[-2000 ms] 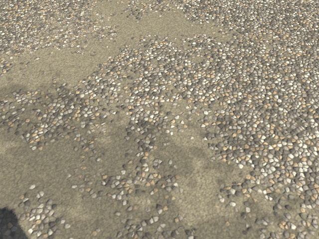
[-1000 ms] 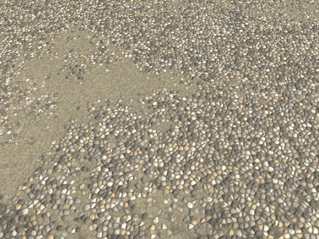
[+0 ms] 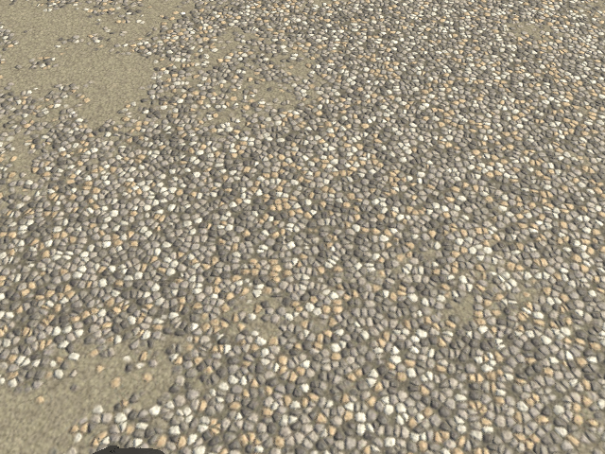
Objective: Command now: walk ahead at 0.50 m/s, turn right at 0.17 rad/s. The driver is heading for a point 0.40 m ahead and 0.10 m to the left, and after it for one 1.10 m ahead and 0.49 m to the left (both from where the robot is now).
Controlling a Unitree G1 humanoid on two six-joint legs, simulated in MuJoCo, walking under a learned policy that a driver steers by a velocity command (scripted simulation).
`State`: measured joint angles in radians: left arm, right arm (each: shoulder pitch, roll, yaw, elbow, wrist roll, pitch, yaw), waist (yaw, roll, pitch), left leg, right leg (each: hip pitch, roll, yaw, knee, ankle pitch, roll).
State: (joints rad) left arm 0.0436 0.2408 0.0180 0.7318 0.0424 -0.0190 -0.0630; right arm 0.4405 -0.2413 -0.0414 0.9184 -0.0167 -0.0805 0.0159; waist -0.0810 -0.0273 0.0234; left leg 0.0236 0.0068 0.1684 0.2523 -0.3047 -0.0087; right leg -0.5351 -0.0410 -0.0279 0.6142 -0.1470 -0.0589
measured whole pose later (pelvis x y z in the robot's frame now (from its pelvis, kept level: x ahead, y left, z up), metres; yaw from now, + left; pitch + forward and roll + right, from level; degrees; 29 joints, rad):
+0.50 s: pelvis +0.25 -0.02 +0.00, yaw +8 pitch +1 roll -1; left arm 0.40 0.22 0.03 0.95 0.02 -0.10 0.01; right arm 0.13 -0.24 -0.04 0.81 -0.03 -0.01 0.06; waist 0.04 0.04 0.03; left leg -0.62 0.06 0.06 0.69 -0.03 0.06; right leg 0.11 0.06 -0.19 0.18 -0.31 -0.05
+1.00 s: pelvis +0.52 +0.06 +0.00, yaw +25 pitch +2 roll +1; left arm 0.07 0.26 0.02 0.75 0.04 -0.03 -0.02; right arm 0.40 -0.27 -0.07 0.85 -0.01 -0.04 0.01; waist -0.08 -0.04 0.04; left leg -0.05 -0.14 -0.14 0.31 -0.27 0.11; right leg -0.64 -0.09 0.04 0.71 -0.06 0.06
